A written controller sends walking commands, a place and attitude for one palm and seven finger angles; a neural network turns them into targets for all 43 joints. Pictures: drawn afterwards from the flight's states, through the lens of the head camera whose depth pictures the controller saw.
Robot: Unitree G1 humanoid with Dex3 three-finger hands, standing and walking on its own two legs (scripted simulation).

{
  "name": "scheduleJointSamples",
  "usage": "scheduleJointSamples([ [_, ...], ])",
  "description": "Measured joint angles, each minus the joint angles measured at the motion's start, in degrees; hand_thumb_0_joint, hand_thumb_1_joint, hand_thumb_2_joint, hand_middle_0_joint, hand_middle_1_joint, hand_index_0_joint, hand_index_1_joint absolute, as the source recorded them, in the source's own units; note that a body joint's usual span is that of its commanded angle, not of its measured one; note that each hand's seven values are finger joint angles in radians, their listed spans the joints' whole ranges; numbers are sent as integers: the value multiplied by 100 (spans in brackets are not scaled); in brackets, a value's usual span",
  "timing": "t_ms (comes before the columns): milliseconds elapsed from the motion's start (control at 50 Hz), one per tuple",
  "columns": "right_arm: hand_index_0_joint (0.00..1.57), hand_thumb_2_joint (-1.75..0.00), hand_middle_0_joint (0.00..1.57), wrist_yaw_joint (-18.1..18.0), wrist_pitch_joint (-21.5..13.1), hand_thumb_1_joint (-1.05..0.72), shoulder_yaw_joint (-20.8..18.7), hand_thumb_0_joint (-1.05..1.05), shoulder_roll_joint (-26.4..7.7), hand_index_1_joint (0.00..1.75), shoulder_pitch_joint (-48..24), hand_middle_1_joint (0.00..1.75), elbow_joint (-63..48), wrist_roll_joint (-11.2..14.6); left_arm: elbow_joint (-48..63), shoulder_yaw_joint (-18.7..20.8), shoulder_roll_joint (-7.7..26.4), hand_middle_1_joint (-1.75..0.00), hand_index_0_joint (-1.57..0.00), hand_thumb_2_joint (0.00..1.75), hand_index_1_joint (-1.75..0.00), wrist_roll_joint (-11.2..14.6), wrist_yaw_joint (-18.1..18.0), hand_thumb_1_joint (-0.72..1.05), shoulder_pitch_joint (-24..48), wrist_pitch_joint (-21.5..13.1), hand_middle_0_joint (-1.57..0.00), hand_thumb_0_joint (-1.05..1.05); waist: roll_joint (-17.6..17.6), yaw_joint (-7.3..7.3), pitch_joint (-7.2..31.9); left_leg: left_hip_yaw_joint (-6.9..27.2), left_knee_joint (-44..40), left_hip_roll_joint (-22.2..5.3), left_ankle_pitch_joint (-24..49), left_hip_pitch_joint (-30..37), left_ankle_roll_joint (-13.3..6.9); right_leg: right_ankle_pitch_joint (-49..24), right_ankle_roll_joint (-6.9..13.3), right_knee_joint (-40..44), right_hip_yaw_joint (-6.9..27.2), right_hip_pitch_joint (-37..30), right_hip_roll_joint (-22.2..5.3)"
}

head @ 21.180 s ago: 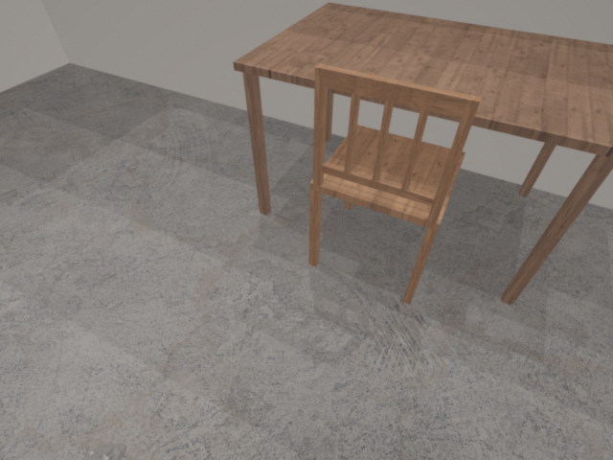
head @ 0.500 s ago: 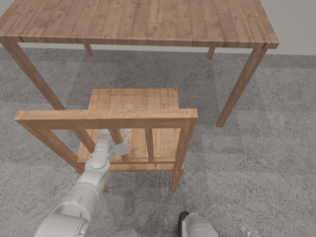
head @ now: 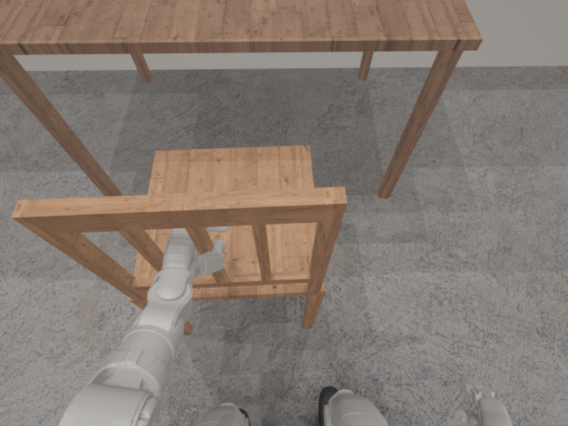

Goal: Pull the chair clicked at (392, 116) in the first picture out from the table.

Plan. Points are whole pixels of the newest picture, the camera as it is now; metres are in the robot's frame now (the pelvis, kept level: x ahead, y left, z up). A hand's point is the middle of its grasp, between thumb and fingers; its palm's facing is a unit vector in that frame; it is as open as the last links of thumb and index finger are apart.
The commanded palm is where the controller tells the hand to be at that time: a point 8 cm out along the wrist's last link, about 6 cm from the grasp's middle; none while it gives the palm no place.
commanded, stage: step backward, pulling the chair out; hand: left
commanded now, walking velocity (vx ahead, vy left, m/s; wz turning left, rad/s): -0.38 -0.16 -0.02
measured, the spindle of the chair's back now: (209, 254) +0.38 +0.13 -0.10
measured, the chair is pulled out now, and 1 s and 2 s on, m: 0.35 0.62 0.66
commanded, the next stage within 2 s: stop walking, hand still on the chair in 0.66 s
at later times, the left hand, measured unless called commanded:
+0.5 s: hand (211, 340) +0.23 +0.11 -0.07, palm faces -0.03 -0.98 -0.19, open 5.1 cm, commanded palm +0.22 +0.16 -0.07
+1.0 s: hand out of the picture +0.09 +0.10 -0.06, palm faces -0.01 -0.98 -0.19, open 5.1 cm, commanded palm +0.08 +0.16 -0.05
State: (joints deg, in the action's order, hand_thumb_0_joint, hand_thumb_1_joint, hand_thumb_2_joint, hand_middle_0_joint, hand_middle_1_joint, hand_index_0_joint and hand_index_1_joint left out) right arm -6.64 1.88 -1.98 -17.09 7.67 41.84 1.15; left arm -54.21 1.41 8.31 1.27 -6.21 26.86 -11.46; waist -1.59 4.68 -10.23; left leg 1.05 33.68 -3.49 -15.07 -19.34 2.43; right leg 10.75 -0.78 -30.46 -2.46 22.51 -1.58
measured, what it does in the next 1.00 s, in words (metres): walks backwards: right foot, then left foot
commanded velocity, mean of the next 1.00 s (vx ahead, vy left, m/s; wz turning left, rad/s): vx -0.18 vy -0.04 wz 0.03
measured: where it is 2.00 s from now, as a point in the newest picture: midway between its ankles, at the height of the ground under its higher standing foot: outside the picture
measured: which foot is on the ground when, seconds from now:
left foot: down 0.00-0.34, up 0.36-0.54, down 0.56-1.00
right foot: down 0.00-0.10, up 0.12-0.24, down 0.26-0.60, up 0.62-0.78, down 0.80-1.00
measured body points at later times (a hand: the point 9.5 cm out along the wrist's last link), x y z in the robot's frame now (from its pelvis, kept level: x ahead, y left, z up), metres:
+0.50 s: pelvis -0.11 -0.01 +0.00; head -0.04 -0.03 +0.45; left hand +0.23 +0.16 -0.05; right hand -0.03 -0.28 -0.13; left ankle -0.12 +0.14 -0.71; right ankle -0.06 -0.13 -0.73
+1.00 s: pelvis -0.23 -0.02 +0.00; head -0.18 -0.04 +0.44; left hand +0.09 +0.16 -0.05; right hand -0.15 -0.28 -0.14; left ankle -0.16 +0.13 -0.73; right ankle -0.21 -0.15 -0.73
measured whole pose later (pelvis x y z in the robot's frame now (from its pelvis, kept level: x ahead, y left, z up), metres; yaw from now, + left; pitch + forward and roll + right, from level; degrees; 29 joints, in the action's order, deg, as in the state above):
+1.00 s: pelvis -0.23 -0.02 +0.00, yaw -4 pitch -2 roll -1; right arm -5.1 1.4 -0.3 -13.7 12.7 41.8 2.2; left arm -49.9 2.9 8.6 2.8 -5.1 16.3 -7.9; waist -3.1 2.7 -8.8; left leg 2.1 33.1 -3.9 -13.5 -19.0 1.4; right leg 15.0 -0.7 -32.3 -1.3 15.2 -0.7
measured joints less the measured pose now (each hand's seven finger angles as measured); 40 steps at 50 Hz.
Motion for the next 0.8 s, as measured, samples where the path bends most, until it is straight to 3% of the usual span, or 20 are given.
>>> scheduleJointSamples([
  [40, 20, -90, 21, -27, 82, -90, -62, 1, 22, 30, -76, 30, -86, 14, 172, -93, 59, -128, -50, 80, -145, 18, -18, 72, -9, 111, -35, 3, 143, 25, -83, -102, -136, 69, -35, 71, -17, -166, -66, -3, 69, 24, -85],
  [80, 20, -90, 20, -2, 162, -91, -57, 1, 118, 30, -55, 30, -264, 11, 359, -156, 153, -130, -50, 79, -145, 32, -5, 72, -110, 166, -35, 3, 326, -45, -104, -253, -167, 96, -26, 81, -64, -399, -87, 49, 191, 63, -107],
  [120, 20, -90, 20, 39, 173, -91, -30, 1, 233, 30, 29, 30, -424, -36, 542, -200, 218, -131, -50, 79, -145, 11, 31, 72, -248, 194, -35, 2, 396, -87, -80, -318, -144, 63, 10, 25, -90, -7, -26, -250, 177, 178, -95],
  [180, 20, -90, 20, 152, 122, -91, 15, 1, 425, 30, 180, 30, -460, -100, 718, -202, 217, -131, -50, 80, -145, 3, 67, 72, -496, 191, -35, 3, 286, -167, 0, -284, -78, -84, 59, -105, -78, 802, 65, -675, 118, 60, 65],
  [280, 20, -90, 21, 318, -26, -90, 148, 1, 682, 30, 208, 30, -154, -129, 579, -67, 203, -130, -50, 82, -145, 82, 133, 71, -637, -63, -38, 3, -26, -410, -63, -262, 46, -380, 144, -228, 73, 528, 103, 44, 91, -651, 303],
  [340, 20, -90, 21, 306, -22, -90, 184, 1, 720, 30, 99, 30, 27, -86, 266, 109, 157, -126, -50, 81, -145, 132, 156, 70, -510, -209, -40, 3, -274, -345, -241, -183, 85, -526, 418, -301, 84, 192, 171, 281, -10, -719, 461],
  [440, 20, -90, 21, 149, -37, -90, 147, 1, 537, 30, 74, 30, 240, -22, -193, 261, 99, -123, -50, 80, -145, 55, 127, 71, -363, -233, -40, 3, -49, -231, -6, 69, 1440, 94, -934, -597, -10, -16, 183, 191, 95, -329, 194],
  [500, 20, -90, 21, 81, -89, -90, 107, 1, 284, 30, 120, 30, 279, -6, -305, 214, 15, -124, -50, 79, -145, -22, 78, 71, -294, -149, -38, 3, -4, -141, 190, 73, 1032, 224, -948, -271, -8, -160, 129, 180, 78, -99, 80],
  [560, 20, -90, 21, 22, -141, -90, 35, 1, 57, 30, 223, 30, 254, 17, -305, 34, -39, -127, -50, 80, -145, -36, 64, 71, -219, -73, -37, 3, -26, -60, 356, -2, -60, 114, -362, 296, -76, -231, 47, 46, -39, 147, 46],
  [580, 20, -90, 21, 3, -138, -90, 1, 1, 76, 30, 213, 30, 258, 11, -273, -29, 2, -128, -50, 80, -145, -29, 59, 71, -175, -34, -37, 3, 119, -59, 322, -48, -157, 193, -304, 307, -109, -258, 19, -3, -8, 201, -42],
  [620, 20, -90, 21, 26, -104, -91, -27, 1, 147, 30, 275, 30, 145, -8, -200, -114, 93, -129, -50, 80, -145, -11, 61, 72, -161, 28, -35, 3, 339, -145, 245, -143, -157, 255, -212, 295, -141, -164, -20, -217, 139, 233, -47],
  [640, 20, -90, 20, 49, -102, -91, -30, 1, 183, 30, 322, 30, 87, -48, -134, -133, 128, -130, -50, 80, -145, 9, 72, 72, -207, 73, -35, 3, 362, -167, 237, -156, -154, 222, -174, 276, -141, 219, -21, -456, 156, 230, 3],
  [700, 20, -90, 20, 149, -129, -91, -28, 1, 292, 30, 450, 30, -24, -106, -18, -115, 150, -130, -50, 81, -145, 95, 90, 73, -354, 143, -34, 3, 194, -227, 238, -105, -174, 6, -43, 163, -101, 1120, 50, -1094, 127, 91, 188],
  [800, 20, -90, 20, 297, -175, -90, 81, 1, 482, 30, 524, 30, -4, -38, 95, -35, 233, -129, -50, 81, -145, 188, 203, 72, -446, 90, -36, 3, -52, -494, 141, -109, 23, -285, 72, -114, 78, 480, 47, 156, 202, -834, 169],
])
